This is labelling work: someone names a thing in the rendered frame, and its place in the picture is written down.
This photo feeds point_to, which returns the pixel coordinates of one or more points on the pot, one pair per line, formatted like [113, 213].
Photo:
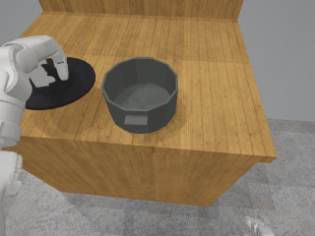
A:
[141, 94]

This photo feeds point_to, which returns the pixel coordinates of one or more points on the left robot upper arm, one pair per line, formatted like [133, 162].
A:
[10, 181]

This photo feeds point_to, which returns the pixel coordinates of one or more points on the left robot hand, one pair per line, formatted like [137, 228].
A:
[46, 46]

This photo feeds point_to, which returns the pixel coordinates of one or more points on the table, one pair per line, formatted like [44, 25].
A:
[219, 129]

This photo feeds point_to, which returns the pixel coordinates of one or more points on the right robot hand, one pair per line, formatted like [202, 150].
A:
[257, 226]

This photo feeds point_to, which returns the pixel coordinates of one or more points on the knob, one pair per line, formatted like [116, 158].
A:
[51, 70]

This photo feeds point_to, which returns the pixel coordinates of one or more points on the lid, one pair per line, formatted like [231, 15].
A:
[81, 78]

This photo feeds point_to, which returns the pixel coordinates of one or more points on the left robot forearm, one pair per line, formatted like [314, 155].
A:
[17, 60]

